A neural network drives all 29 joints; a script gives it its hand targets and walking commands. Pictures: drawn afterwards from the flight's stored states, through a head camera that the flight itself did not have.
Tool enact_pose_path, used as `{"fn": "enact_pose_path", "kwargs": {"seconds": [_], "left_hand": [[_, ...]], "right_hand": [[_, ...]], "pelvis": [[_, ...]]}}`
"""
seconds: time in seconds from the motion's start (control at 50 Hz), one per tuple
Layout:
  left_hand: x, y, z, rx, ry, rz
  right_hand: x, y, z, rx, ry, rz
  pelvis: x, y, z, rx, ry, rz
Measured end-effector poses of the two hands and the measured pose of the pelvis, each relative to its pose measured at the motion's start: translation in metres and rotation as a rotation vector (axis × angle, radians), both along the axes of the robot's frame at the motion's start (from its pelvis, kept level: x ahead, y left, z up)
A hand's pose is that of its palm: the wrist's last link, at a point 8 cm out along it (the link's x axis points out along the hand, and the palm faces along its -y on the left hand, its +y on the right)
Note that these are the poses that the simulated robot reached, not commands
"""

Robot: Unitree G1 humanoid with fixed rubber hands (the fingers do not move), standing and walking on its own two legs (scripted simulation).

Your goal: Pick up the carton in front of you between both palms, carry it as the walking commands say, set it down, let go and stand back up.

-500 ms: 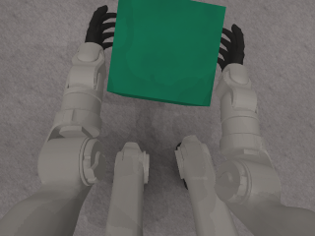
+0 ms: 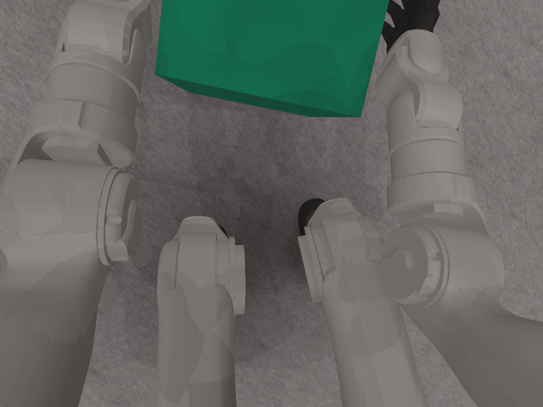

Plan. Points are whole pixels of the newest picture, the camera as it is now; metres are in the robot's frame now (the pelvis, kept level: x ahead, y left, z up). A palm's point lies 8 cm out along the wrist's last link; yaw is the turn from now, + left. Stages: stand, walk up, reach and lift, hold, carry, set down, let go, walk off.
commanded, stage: set down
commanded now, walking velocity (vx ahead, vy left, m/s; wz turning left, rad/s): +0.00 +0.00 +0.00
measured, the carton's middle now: (269, 23) +0.54 -0.02 -0.25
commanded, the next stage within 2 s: none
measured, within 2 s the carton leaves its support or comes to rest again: rests again in 0.44 s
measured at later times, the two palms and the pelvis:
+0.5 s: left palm out of the picture +0.56 +0.13 -0.19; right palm (403, 40) +0.50 -0.17 -0.18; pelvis +0.00 +0.00 -0.02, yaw +0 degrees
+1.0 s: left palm out of the picture +0.56 +0.13 -0.20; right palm (409, 37) +0.50 -0.18 -0.19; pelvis +0.00 +0.00 -0.03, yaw -1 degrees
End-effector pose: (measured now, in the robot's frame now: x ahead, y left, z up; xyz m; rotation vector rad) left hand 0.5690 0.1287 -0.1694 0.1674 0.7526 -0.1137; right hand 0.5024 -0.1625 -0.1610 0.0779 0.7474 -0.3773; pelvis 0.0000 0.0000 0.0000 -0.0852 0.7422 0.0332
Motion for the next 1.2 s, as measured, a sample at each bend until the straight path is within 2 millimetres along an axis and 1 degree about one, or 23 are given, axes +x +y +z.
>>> {"fn": "enact_pose_path", "kwargs": {"seconds": [0.12,0.3,0.48,0.78,1.06,1.14,1.2], "left_hand": [[0.006,-0.005,-0.004,-0.010,-0.009,0.005],[-0.005,0.003,-0.014,0.007,0.017,0.009],[-0.008,0.001,-0.022,0.007,0.033,-0.002],[-0.006,-0.002,-0.026,-0.048,0.028,-0.025],[-0.006,-0.001,-0.029,-0.076,0.003,-0.044],[-0.008,0.003,-0.036,-0.056,-0.001,-0.046],[-0.012,0.017,-0.048,-0.020,0.006,-0.001]], "right_hand": [[0.005,-0.005,-0.003,-0.003,-0.018,-0.003],[0.001,0.000,-0.011,0.006,0.009,0.033],[-0.003,-0.003,-0.018,0.001,0.026,0.061],[-0.001,-0.013,-0.025,-0.005,0.042,0.092],[0.001,-0.014,-0.025,-0.001,0.042,0.117],[-0.002,-0.014,-0.031,-0.014,0.048,0.124],[-0.008,-0.019,-0.040,-0.030,0.069,0.113]], "pelvis": [[0.006,0.000,-0.009,0.004,-0.010,-0.005],[0.003,-0.002,-0.016,0.007,-0.034,-0.004],[-0.002,0.001,-0.021,0.002,-0.075,0.001],[-0.003,0.002,-0.027,-0.003,-0.097,-0.001],[-0.004,0.003,-0.030,-0.010,-0.107,-0.006],[-0.006,0.003,-0.029,-0.013,-0.117,-0.004],[-0.008,0.003,-0.028,-0.013,-0.125,-0.003]]}}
